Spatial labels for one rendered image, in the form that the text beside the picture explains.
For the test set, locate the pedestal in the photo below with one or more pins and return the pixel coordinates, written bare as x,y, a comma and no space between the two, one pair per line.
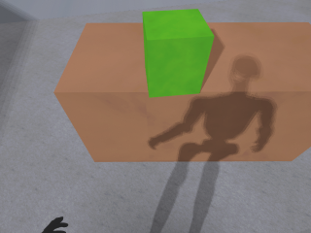
254,103

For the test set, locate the robot left hand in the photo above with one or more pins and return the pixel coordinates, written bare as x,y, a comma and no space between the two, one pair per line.
56,223

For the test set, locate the carton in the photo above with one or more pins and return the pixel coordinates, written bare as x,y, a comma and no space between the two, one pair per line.
177,46

